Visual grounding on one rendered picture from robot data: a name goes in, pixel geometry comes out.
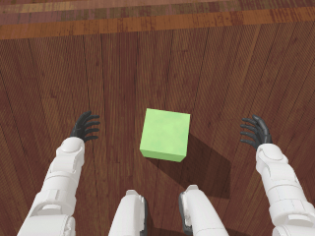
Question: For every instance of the robot left hand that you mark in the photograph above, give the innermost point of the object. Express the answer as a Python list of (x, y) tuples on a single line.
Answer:
[(80, 129)]

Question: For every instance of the robot right shin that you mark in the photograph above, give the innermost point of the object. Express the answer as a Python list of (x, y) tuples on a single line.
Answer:
[(188, 219)]

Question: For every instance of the carton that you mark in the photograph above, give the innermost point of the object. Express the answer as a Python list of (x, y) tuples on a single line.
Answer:
[(165, 135)]

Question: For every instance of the left robot forearm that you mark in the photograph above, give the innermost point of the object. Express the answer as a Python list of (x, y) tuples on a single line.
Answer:
[(57, 195)]

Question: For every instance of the left robot thigh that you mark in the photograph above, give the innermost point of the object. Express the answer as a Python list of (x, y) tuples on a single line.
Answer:
[(130, 212)]

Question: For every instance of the robot left upper arm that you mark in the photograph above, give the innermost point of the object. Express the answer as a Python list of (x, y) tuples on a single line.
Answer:
[(50, 225)]

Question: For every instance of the robot right hand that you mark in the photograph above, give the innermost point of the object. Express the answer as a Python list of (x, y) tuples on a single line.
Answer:
[(262, 134)]

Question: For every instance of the robot right upper arm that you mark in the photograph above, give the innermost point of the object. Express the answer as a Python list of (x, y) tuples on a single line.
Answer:
[(293, 230)]

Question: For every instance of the right robot forearm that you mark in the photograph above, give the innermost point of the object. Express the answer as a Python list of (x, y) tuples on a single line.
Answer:
[(288, 204)]

